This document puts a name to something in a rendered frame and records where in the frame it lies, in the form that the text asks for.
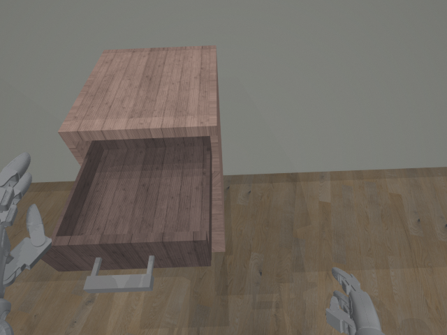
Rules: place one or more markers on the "right robot hand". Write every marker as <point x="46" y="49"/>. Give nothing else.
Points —
<point x="357" y="311"/>

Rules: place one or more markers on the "left robot forearm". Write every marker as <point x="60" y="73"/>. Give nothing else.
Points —
<point x="5" y="327"/>

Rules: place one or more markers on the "left robot hand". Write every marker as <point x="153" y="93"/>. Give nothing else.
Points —
<point x="14" y="183"/>

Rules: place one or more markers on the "handle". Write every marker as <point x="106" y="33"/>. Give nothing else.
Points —
<point x="119" y="283"/>

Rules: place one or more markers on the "drawer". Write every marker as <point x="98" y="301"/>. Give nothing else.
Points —
<point x="135" y="198"/>

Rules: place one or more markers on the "cabinet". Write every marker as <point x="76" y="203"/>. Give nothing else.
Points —
<point x="152" y="93"/>

